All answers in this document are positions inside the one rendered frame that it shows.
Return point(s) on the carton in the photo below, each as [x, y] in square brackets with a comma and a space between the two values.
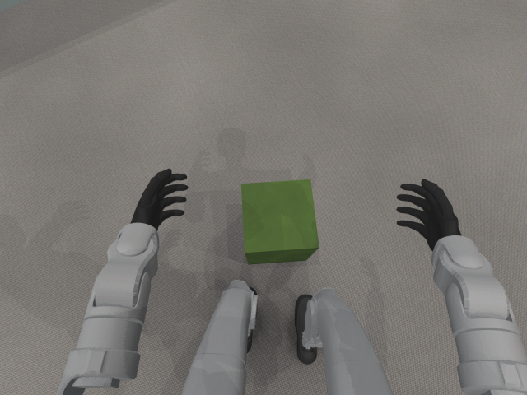
[279, 221]

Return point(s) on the robot right foot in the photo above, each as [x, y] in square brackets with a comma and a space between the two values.
[306, 355]

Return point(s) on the robot left foot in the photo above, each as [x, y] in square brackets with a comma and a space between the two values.
[249, 342]

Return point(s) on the left robot forearm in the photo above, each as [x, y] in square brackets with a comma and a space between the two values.
[106, 351]

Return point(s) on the robot right hand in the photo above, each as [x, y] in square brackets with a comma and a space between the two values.
[437, 216]

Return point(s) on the robot foot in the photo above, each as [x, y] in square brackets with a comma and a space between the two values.
[306, 355]
[249, 342]

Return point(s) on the right robot forearm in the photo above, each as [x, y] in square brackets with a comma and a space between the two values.
[492, 357]

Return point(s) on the robot left hand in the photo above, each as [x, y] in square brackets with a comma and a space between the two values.
[150, 207]

